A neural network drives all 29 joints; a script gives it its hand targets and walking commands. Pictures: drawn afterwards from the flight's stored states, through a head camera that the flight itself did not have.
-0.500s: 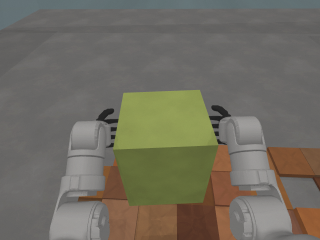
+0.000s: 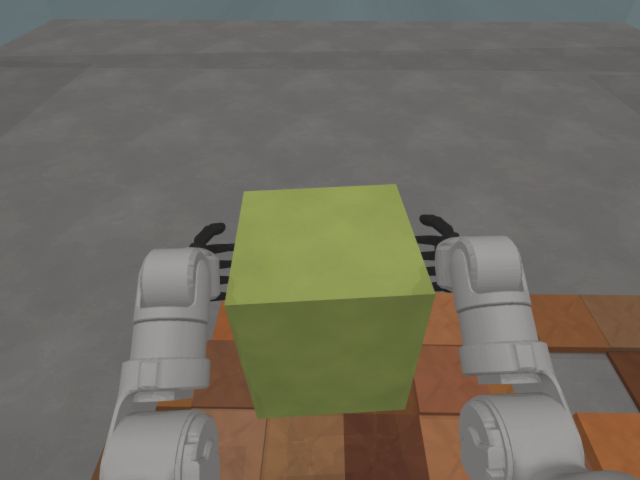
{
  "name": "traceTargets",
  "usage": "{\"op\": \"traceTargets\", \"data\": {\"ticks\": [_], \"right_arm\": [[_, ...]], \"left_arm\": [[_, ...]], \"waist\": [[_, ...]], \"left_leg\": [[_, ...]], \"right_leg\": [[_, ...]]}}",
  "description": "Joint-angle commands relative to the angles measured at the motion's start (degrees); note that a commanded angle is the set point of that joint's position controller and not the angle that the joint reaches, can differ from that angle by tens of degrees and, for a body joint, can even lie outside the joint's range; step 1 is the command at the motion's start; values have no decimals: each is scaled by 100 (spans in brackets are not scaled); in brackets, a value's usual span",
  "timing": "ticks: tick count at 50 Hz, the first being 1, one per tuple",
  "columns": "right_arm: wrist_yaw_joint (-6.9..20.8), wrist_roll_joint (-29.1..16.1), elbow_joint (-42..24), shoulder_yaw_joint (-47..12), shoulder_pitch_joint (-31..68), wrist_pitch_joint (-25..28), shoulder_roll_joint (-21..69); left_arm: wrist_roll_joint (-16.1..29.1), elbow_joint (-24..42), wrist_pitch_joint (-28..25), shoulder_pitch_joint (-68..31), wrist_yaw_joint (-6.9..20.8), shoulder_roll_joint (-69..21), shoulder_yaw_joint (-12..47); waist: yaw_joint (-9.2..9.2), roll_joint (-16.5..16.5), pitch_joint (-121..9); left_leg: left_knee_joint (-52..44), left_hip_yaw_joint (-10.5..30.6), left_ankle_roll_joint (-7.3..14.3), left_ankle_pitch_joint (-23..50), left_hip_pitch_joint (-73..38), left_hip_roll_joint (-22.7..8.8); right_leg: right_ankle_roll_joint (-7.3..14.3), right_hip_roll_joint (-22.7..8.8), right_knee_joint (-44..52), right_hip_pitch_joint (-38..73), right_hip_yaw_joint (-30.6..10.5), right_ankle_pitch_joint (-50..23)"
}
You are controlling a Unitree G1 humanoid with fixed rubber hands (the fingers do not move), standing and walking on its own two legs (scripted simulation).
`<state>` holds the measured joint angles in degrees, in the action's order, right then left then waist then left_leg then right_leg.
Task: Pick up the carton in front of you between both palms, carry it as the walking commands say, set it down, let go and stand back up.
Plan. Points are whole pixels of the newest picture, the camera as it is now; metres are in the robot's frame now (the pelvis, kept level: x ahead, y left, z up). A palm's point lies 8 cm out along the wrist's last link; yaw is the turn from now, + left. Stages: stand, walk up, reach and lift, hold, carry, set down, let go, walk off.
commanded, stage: carry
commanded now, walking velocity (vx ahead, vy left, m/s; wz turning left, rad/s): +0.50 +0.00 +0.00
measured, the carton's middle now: (326, 302) +0.36 -0.01 +0.04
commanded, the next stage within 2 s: none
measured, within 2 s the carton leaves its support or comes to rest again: neither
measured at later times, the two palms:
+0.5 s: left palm (206, 187) +0.53 +0.17 +0.12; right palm (391, 172) +0.56 -0.13 +0.12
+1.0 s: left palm (223, 79) +0.86 +0.17 +0.17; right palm (367, 76) +0.84 -0.13 +0.17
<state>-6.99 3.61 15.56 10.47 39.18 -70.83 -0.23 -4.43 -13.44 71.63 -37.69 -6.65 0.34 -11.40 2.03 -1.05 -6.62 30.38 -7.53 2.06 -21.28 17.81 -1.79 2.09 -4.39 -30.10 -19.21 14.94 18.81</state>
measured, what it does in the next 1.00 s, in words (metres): walks ahead: left foot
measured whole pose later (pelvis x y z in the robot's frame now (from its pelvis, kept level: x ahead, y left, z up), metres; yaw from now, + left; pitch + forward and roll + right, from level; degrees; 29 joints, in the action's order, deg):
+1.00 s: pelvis +0.47 +0.03 +0.00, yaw +1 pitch +5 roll -1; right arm -7.8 3.3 4.2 15.5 47.9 -74.9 0.2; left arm -5.2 -2.7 77.2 -48.7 -8.0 0.3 -15.7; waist 3.8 -0.8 -1.2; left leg 25.3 -5.2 4.9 -21.6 9.1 2.0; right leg 2.0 -3.5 -50.9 -45.5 4.4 8.6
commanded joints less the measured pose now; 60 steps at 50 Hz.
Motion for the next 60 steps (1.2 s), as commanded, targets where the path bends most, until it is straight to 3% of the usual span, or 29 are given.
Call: {"op": "traceTargets", "data": {"ticks": [1, 4, 7, 8, 9, 10, 11, 12, 14, 16, 20, 24, 26, 27, 28, 29, 30, 31, 33, 35, 45, 51, 53, 54, 55, 56, 57, 58, 60], "right_arm": [[1443, -2642, -736, -3007, 4433, 233, 6590], [1423, -2693, -860, -3042, 4452, 234, 6584], [1380, -2680, -968, -3066, 4475, 239, 6604], [1370, -2645, -932, -3046, 4397, 241, 6607], [1364, -2603, -823, -3020, 4243, 248, 6598], [1386, -2586, -793, -3037, 4283, 237, 6662], [1409, -2544, -732, -3022, 4413, 225, 6663], [1409, -2511, -690, -3057, 4498, 236, 6691], [1390, -2507, -718, -3030, 4501, 270, 6725], [1319, -2573, -923, -3143, 4567, 259, 6809], [1089, -2392, -1084, -3092, 4184, 178, 6524], [1012, -2203, -1269, -3121, 4109, 156, 6368], [971, -2234, -1597, -3180, 4350, 115, 6221], [953, -2253, -1735, -3185, 4420, 83, 6121], [943, -2274, -1845, -3151, 4409, 44, 6002], [949, -2299, -1904, -3106, 4380, -5, 5877], [943, -2290, -1842, -3025, 4296, -52, 5563], [955, -2281, -1883, -3122, 4365, -107, 5563], [1035, -2492, -2225, -3173, 4773, -162, 5687], [1121, -2780, -2676, -3308, 5351, -248, 5860], [1478, -2825, -1876, -3274, 5279, -468, 5978], [1500, -2696, -1313, -3028, 5253, -429, 6051], [1473, -2636, -1148, -2939, 5239, -412, 6079], [1460, -2620, -1111, -2904, 5319, -421, 6173], [1448, -2645, -1161, -2879, 5416, -417, 6213], [1436, -2672, -1370, -2884, 5582, -407, 6183], [1421, -2697, -1598, -2831, 5659, -421, 6214], [1370, -2663, -1749, -2804, 5803, -449, 6230], [1204, -2465, -2011, -2638, 5753, -461, 6019]], "left_arm": [[2443, 748, -274, -4682, 1228, -6425, 3079], [2371, 623, -256, -4449, 1189, -6361, 2955], [2345, 467, -216, -4225, 1216, -6381, 2868], [2340, 389, -212, -4085, 1237, -6385, 2830], [2332, 309, -213, -4003, 1268, -6386, 2790], [2281, 198, -252, -3865, 1281, -6306, 2727], [2204, 128, -280, -3907, 1293, -6254, 2678], [2207, 258, -284, -4060, 1309, -6282, 2709], [2415, 747, -331, -4619, 1331, -6329, 2870], [2676, 1261, -341, -5101, 1314, -6451, 3179], [2886, 1373, -247, -4793, 1310, -6538, 3314], [2992, 1518, -213, -4828, 1382, -6559, 3431], [3085, 1773, -173, -5026, 1359, -6488, 3510], [3135, 1921, -136, -5108, 1329, -6415, 3536], [3136, 2011, -94, -5152, 1295, -6304, 3555], [3089, 2024, -50, -5190, 1266, -6206, 3566], [3077, 1858, 40, -5068, 1254, -6147, 3533], [2970, 1808, 86, -5106, 1209, -5971, 3443], [2886, 1995, 184, -5343, 1123, -5898, 3431], [2735, 2169, 228, -5411, 1002, -5822, 3333], [2044, 1372, 352, -4947, 912, -5693, 3167], [2229, 906, 399, -5069, 1023, -5911, 3062], [2302, 738, 414, -5090, 1059, -5961, 2970], [2298, 623, 388, -5180, 1066, -5972, 2952], [2344, 605, 328, -5181, 1079, -6033, 2955], [2447, 673, 266, -5070, 1092, -6115, 2951], [2503, 926, 208, -5036, 1085, -6052, 2934], [2598, 1172, 217, -5229, 1057, -6148, 2977], [2906, 2021, 240, -5831, 1009, -6363, 3183]], "waist": [[126, 1292, -1223], [200, 849, -1511], [48, 776, -1731], [-89, 628, -1827], [-214, 240, -2015], [-319, -976, -2040], [-449, -1608, -1447], [-504, -1042, -1169], [-527, -205, -1338], [-521, -422, -1353], [-545, -597, -1477], [-630, -854, -1437], [-468, -952, -1716], [-225, -935, -2063], [234, -702, -2500], [471, -68, -2813], [200, 1418, -3219], [225, 1457, -3460], [212, 819, -2762], [65, 614, -2591], [238, 641, -2088], [286, 849, -1450], [101, 1027, -1471], [-70, 768, -1900], [-337, 349, -2505], [-829, -10, -2916], [-1010, -1223, -3069], [-1007, -1523, -3398], [-955, -136, -2924]], "left_leg": [[-1752, 2466, 859, -1454, -1313, -1486], [-1613, 2256, 1021, -599, -2056, -1559], [-1124, 1339, 701, -511, -1660, -1135], [-612, 873, 529, -643, -1095, -863], [207, 454, 383, -956, -208, -590], [1353, 31, 57, -1024, 1168, -205], [2037, 22, -58, -1084, 2727, 51], [2796, 324, -3, -1064, 3336, -45], [3390, 535, 17, -549, 3470, -250], [3326, 542, -75, 109, 3404, -355], [2501, 206, -182, 516, 3112, -164], [1109, -217, 20, 1161, 2218, 242], [502, -465, 213, 1511, 977, 620], [192, -617, 293, 1959, -136, 777], [-368, -614, 331, 2190, -1542, 725], [-208, 747, 423, 1729, -3039, -279], [-500, 3735, 1089, 2233, -3988, -1939], [-666, 4327, 1598, 1715, -4094, -2048], [-561, 3429, 1422, 1830, -3327, -1671], [-564, 2730, 1153, 2110, -2799, -1368], [-602, 1768, 1144, 3699, -3156, -1091], [-703, 1028, 868, 4515, -2870, -803], [-295, 726, 639, 6025, -2656, -773], [627, 463, 432, 6828, -2523, -564], [1879, 340, 131, 6373, -1541, -512], [2880, 306, -99, 4928, -79, -358], [4482, 537, -359, 591, 1998, 468], [5849, 1034, -320, -778, 2875, 597], [5356, 1346, -19, -456, 3182, 191]], "right_leg": [[-244, 124, -668, -802, -437, 571], [-226, 143, -487, -1186, -797, 489], [-202, 347, 656, 80, -507, -53], [-189, 423, 1115, 1108, -310, -315], [-159, 184, 1065, 2325, -613, -242], [284, -918, 1423, 3077, -2454, 976], [853, -1714, 1581, 3484, -3878, 814], [1139, -1923, 1547, 3455, -4125, 129], [1092, -1762, 1420, 3223, -3764, -481], [905, -1366, 1551, 2967, -3146, -667], [826, -998, 1218, 2991, -2171, -2711], [660, -802, 777, 2752, -1627, -4287], [460, -636, 77, 2434, -1164, -5611], [296, -512, -616, 2047, -871, -5825], [96, -323, -1697, 1440, -608, -5114], [-9, -197, -2847, 15, -932, -2598], [-147, 659, -4147, -1483, -1195, 1068], [0, 640, -5191, -2028, -1839, 1053], [63, 255, -5356, -2633, -1756, 664], [-1, 87, -4889, -2558, -1723, 416], [-118, 47, -3194, -3641, -1134, -540], [165, 384, -876, -2468, -536, -1615], [329, 715, -317, -1384, -236, -1561], [434, 997, -190, -320, 32, -1565], [592, 855, -7, 1492, -170, -2065], [763, 381, -57, 3284, -658, -2296], [1481, -837, 431, 4452, -3017, -2232], [1952, -1471, 367, 4888, -4197, -2517], [1377, -1266, 366, 4215, -3617, -2282]]}}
